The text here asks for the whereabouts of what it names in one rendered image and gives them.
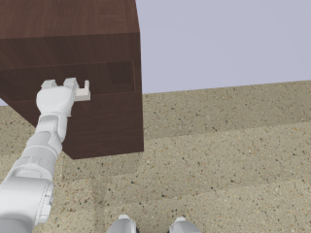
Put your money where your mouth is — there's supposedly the left robot hand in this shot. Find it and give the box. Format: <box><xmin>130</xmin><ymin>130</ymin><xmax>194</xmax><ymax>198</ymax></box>
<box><xmin>36</xmin><ymin>78</ymin><xmax>80</xmax><ymax>117</ymax></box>

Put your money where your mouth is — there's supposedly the left robot forearm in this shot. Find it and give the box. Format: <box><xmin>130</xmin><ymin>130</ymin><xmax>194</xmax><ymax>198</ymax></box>
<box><xmin>0</xmin><ymin>112</ymin><xmax>68</xmax><ymax>193</ymax></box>

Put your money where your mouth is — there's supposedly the drawer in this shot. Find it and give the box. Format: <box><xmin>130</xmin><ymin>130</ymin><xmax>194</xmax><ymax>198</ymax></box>
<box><xmin>0</xmin><ymin>59</ymin><xmax>135</xmax><ymax>102</ymax></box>

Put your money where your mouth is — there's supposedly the cabinet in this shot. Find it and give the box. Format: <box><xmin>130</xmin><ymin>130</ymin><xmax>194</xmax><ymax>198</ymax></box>
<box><xmin>0</xmin><ymin>0</ymin><xmax>144</xmax><ymax>160</ymax></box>

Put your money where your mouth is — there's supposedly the robot left upper arm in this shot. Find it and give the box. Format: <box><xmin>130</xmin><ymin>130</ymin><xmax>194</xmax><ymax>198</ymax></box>
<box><xmin>0</xmin><ymin>176</ymin><xmax>54</xmax><ymax>233</ymax></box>

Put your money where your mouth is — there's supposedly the robot right shin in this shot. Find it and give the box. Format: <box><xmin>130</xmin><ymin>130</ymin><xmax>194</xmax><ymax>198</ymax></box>
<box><xmin>174</xmin><ymin>216</ymin><xmax>186</xmax><ymax>224</ymax></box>

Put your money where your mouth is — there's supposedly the handle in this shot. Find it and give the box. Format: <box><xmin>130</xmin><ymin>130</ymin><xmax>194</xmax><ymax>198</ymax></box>
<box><xmin>74</xmin><ymin>80</ymin><xmax>90</xmax><ymax>102</ymax></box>

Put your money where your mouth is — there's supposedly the robot shin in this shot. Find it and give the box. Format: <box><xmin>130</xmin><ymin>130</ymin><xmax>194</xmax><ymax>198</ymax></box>
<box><xmin>174</xmin><ymin>216</ymin><xmax>186</xmax><ymax>224</ymax></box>
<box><xmin>119</xmin><ymin>215</ymin><xmax>131</xmax><ymax>220</ymax></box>

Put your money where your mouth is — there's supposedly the robot left shin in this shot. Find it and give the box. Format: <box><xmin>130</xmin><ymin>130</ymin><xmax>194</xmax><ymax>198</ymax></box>
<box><xmin>119</xmin><ymin>215</ymin><xmax>131</xmax><ymax>220</ymax></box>

